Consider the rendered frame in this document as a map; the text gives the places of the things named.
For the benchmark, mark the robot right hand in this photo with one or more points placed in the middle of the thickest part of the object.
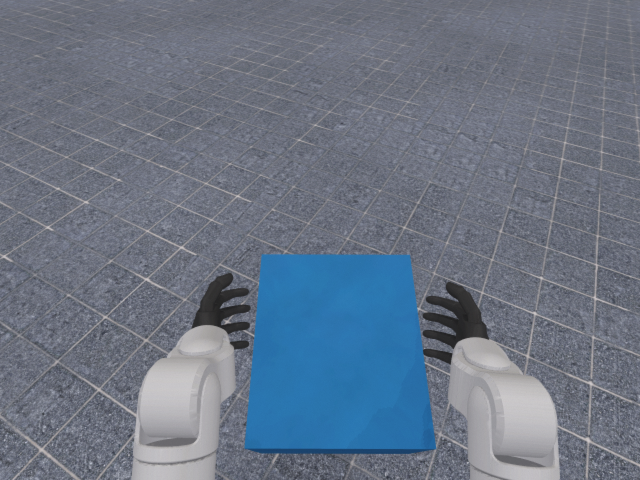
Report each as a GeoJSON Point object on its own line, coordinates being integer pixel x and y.
{"type": "Point", "coordinates": [469, 323]}

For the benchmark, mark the robot left forearm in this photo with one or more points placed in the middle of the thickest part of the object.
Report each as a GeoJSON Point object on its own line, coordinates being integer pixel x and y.
{"type": "Point", "coordinates": [178, 411]}

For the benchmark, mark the robot right forearm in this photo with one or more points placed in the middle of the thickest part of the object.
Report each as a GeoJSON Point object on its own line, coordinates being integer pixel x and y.
{"type": "Point", "coordinates": [511, 418]}

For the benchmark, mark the carton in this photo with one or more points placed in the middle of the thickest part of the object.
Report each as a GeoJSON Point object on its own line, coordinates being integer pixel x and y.
{"type": "Point", "coordinates": [338, 364]}

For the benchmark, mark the robot left hand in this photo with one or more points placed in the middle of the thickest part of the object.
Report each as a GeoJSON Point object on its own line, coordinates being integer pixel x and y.
{"type": "Point", "coordinates": [210, 313]}

